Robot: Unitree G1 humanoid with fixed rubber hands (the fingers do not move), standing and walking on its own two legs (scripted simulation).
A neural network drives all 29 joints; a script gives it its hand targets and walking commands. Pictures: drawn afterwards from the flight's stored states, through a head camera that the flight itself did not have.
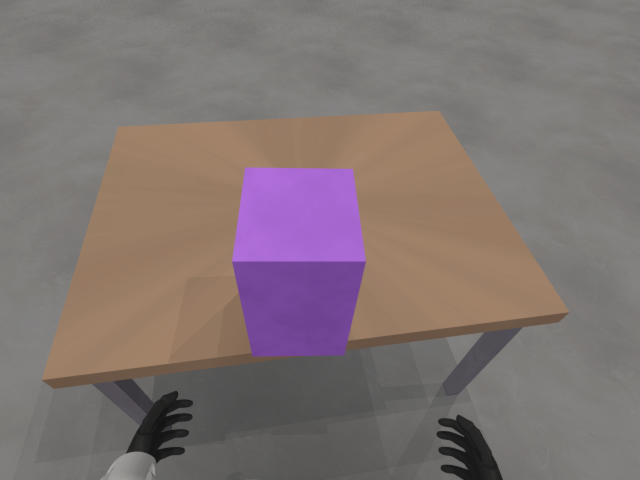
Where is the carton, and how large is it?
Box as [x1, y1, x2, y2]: [232, 167, 365, 356]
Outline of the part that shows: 245,167 232,263 252,356 344,354 365,262 352,169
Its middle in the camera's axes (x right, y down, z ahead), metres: -0.03 +0.05 +0.64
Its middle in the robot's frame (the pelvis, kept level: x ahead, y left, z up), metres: +0.44 +0.06 -0.05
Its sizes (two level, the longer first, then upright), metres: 0.180 0.166 0.284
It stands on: a table, 0.57 m high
